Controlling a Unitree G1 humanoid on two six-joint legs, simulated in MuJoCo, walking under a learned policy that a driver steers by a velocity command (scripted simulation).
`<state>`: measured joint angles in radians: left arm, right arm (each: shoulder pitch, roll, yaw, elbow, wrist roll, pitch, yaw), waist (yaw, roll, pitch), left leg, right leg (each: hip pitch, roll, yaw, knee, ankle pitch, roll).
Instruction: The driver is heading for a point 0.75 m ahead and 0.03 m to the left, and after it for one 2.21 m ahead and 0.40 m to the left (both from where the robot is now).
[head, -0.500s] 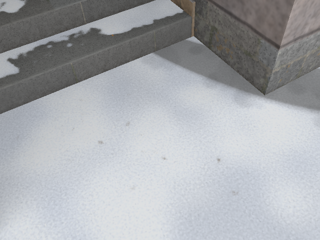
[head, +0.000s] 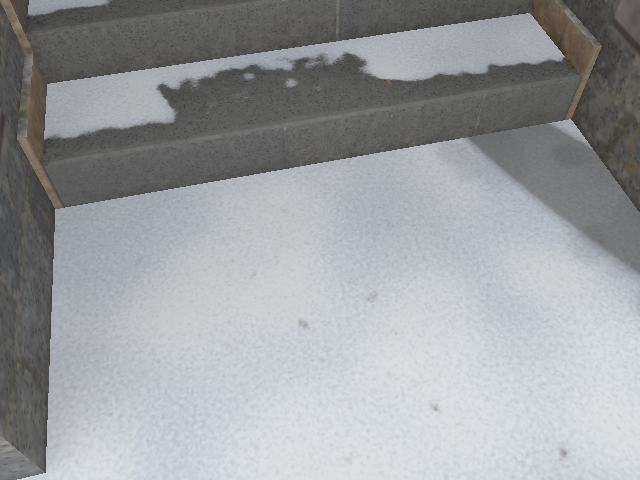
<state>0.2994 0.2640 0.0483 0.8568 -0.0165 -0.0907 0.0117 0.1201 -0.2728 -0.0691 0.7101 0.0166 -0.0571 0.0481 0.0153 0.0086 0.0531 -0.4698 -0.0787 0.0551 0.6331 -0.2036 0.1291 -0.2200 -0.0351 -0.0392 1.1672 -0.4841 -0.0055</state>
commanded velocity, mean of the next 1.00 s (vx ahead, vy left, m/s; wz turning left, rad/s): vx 0.50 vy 0.00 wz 0.27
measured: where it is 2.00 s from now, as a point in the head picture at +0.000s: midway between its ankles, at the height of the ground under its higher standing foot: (300, 250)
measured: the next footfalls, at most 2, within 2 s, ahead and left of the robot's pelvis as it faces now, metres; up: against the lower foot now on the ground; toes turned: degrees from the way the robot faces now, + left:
right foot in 0.40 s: +0.42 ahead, -0.11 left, +0.00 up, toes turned +15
left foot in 0.94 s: +0.61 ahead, +0.20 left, +0.00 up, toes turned +16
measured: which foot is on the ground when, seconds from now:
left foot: down 0.00-0.42, up 0.44-0.92, down 0.94-1.00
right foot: up 0.00-0.38, down 0.40-0.94, up 0.96-1.00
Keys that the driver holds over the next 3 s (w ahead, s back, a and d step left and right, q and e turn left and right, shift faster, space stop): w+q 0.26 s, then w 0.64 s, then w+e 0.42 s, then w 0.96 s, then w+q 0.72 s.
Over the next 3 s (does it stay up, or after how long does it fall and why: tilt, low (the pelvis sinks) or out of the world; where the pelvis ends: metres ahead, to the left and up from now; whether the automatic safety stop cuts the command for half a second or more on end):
stays up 1.57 0.13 0.18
